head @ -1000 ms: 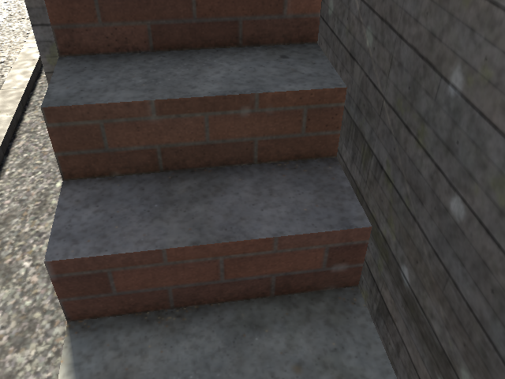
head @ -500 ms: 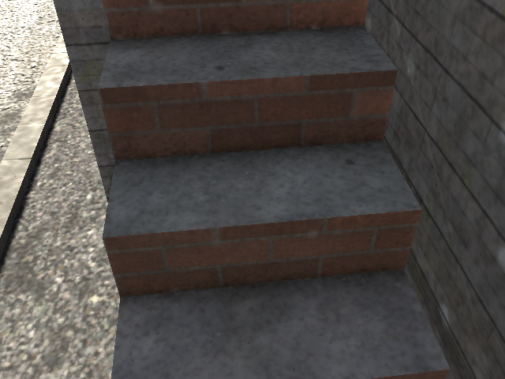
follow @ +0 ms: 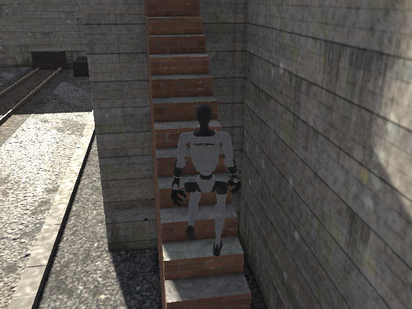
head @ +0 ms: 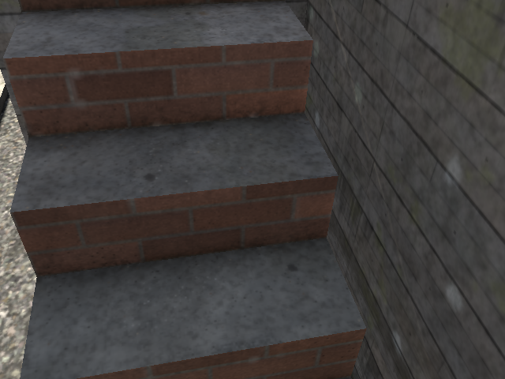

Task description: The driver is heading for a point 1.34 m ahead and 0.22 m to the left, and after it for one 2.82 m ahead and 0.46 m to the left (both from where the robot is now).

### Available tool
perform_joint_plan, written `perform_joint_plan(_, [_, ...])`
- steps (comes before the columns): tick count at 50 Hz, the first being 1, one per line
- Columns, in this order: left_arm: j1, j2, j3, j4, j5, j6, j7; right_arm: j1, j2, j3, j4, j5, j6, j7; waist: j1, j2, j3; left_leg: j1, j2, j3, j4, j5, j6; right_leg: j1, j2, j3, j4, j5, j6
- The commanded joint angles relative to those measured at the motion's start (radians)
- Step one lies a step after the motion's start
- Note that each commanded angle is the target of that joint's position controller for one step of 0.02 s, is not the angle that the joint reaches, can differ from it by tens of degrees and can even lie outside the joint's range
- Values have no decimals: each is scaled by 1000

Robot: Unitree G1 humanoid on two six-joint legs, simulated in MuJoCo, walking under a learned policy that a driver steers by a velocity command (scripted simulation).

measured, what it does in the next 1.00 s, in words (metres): climbs: left foot 0.19 m higher, then right foot 0.19 m higher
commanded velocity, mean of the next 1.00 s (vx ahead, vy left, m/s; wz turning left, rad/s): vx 0.50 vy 0.00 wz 0.00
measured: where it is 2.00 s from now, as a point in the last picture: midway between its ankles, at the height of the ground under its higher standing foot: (156, 161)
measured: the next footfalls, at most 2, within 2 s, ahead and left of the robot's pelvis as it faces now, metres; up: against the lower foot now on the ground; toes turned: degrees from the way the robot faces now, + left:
left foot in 0.40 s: +0.35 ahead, +0.24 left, +0.19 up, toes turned +7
right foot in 0.98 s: +0.59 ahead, -0.03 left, +0.38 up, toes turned -8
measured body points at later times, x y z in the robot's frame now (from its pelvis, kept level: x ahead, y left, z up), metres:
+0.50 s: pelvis +0.21 +0.13 +0.12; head +0.21 +0.11 +0.57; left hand +0.18 +0.38 -0.02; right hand +0.35 -0.08 -0.01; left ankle +0.31 +0.23 -0.50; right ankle +0.08 -0.03 -0.51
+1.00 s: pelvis +0.42 +0.08 +0.26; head +0.42 +0.10 +0.71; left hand +0.67 +0.23 +0.19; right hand +0.31 -0.09 +0.11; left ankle +0.31 +0.23 -0.49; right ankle +0.55 -0.02 -0.32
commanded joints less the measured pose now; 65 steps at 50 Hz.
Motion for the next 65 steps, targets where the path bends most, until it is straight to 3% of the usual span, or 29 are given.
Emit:
perform_joint_plan(1, [-166,-117,-52,-55,-23,-46,-52,136,41,30,-1,54,34,-57,-111,-16,139,-71,19,-45,-29,-11,10,-142,-209,284,-595,-205,-30])
perform_joint_plan(5, [-120,5,-40,-36,-36,-30,-53,38,22,17,18,88,64,-80,-51,-25,201,-138,5,63,126,-105,-29,-58,-239,230,-722,-149,-59])
perform_joint_plan(8, [145,-19,-47,25,-16,-50,-20,-175,14,15,-68,127,60,-80,85,-52,227,-516,22,21,242,-178,-47,368,-303,311,-731,-152,-102])
perform_joint_plan(13, [227,-18,-30,21,-12,-60,10,-400,36,32,-227,126,70,-74,125,-67,194,-780,123,-16,179,-269,-108,598,-337,255,-745,-72,-103])
perform_joint_plan(15, [178,-29,-31,-2,-1,-53,20,-456,42,41,-308,91,95,-76,105,-110,166,-673,186,12,91,-259,-116,507,-323,189,-813,54,-91])
perform_joint_plan(17, [15,46,-1,-93,-73,-32,44,-327,98,92,-311,62,95,-34,-27,-81,161,107,228,142,-619,-219,-60,33,-222,27,-986,299,-74])
perform_joint_plan(19, [227,154,25,-22,-139,-37,53,-11,32,54,-178,85,87,-15,-97,-160,-11,520,36,252,-638,-375,-41,247,-231,-33,-759,1365,-101])
perform_joint_plan(20, [252,179,31,-8,-129,-27,73,104,-45,18,-151,103,89,-16,-162,-250,-37,517,22,163,-874,-343,-54,412,-219,-39,-546,1594,-72])
perform_joint_plan(21, [237,136,35,-68,-122,-7,81,171,-159,-32,-108,103,86,-19,-162,-20,-113,604,198,-299,-1209,-492,-38,305,-121,-52,-200,1364,-35])
perform_joint_plan(22, [231,72,33,-145,-59,3,41,290,-370,-95,-4,55,115,-31,-149,442,-209,749,340,-806,-1763,-794,-73,111,54,10,107,465,-67])
perform_joint_plan(23, [200,85,58,-199,-18,-27,1,143,-388,-108,-13,10,136,-49,-48,388,-264,754,410,-1012,-1870,-1013,-134,-36,99,206,596,188,-36])
perform_joint_plan(25, [-47,-26,36,-369,-19,-61,-32,0,-167,-52,100,-38,140,-22,31,163,-50,542,327,-655,-1662,-764,-131,-198,48,250,786,191,-67])
perform_joint_plan(27, [-162,-136,-19,-467,-28,-111,-36,15,19,-3,227,-60,79,1,67,159,91,421,322,-526,-1618,-551,-45,-324,67,255,1062,110,-127])
perform_joint_plan(29, [-107,-129,-39,-467,-37,-131,-19,41,101,18,296,-46,41,25,110,80,127,426,323,-385,-1628,-375,-19,-439,111,274,1213,168,-171])
perform_joint_plan(31, [-81,-95,-48,-446,-66,-122,17,51,111,32,288,-9,35,47,139,43,128,462,337,-249,-1671,-238,-54,-528,118,283,1227,247,-174])
perform_joint_plan(37, [-273,-64,-49,-541,-145,-60,88,115,20,40,302,-14,30,52,82,70,207,527,393,-74,-1826,-196,-58,-855,94,177,1485,141,-97])
perform_joint_plan(44, [-516,-89,-66,-639,-119,30,87,282,35,51,322,-24,18,29,-21,181,224,593,341,33,-1958,-65,-6,-771,-51,52,944,183,-39])
perform_joint_plan(46, [-527,-141,-118,-660,-99,51,72,257,-22,30,294,29,22,0,-6,192,182,536,324,76,-2077,154,9,-386,-75,-54,467,-75,-87])
perform_joint_plan(48, [-258,-90,-80,-552,-115,30,18,409,-85,15,347,68,34,-27,81,346,24,756,336,115,-1854,1115,27,-20,69,-145,360,-253,-78])
perform_joint_plan(49, [-165,-51,-55,-504,-124,25,16,424,-107,7,361,39,28,-51,136,404,-30,860,353,163,-1697,1482,-3,28,64,-76,269,-199,-70])
perform_joint_plan(50, [15,51,1,-429,-143,9,27,367,-36,9,311,36,30,-53,210,213,-94,551,251,227,-1353,1393,-56,272,-90,371,76,-288,-122])
perform_joint_plan(51, [137,272,73,-363,-99,26,55,320,-34,-2,250,0,28,-29,246,-137,-225,327,128,142,-1080,659,-62,448,-203,872,-425,-657,-147])
perform_joint_plan(52, [87,389,111,-344,-17,42,74,245,-113,-42,207,-64,19,15,216,-312,-342,232,33,0,-565,67,-65,437,-311,1202,-722,-906,-109])
perform_joint_plan(53, [-72,276,77,-333,-15,46,71,94,-61,-37,99,-87,6,52,136,-214,-203,87,28,-86,-250,42,-82,290,-311,1131,-686,-818,-58])
perform_joint_plan(54, [-96,112,27,-265,10,36,73,-31,-17,-28,1,-68,-7,70,98,-184,-112,-6,44,-70,-123,33,-42,189,-278,949,-608,-711,-52])
perform_joint_plan(56, [-100,-44,-7,-91,28,-10,41,-127,153,27,-118,-21,-20,59,21,-86,37,-107,33,-64,80,-23,5,40,-254,681,-492,-416,-75])
perform_joint_plan(57, [-104,-112,-27,-46,37,-24,25,-77,156,41,-118,-12,-18,44,-18,-54,83,-107,18,-56,137,-41,27,-35,-234,598,-485,-376,-84])
perform_joint_plan(61, [-147,-110,-57,-54,-24,-41,-53,134,41,32,-6,53,37,-48,-111,2,146,-71,15,-38,-22,5,14,-129,-199,257,-587,-204,-8])
perform_joint_plan(65, [-151,-9,-56,-69,-34,-22,-45,94,1,15,41,83,78,-61,-79,-28,169,5,-5,106,61,-53,-25,-128,-218,179,-737,-149,-35])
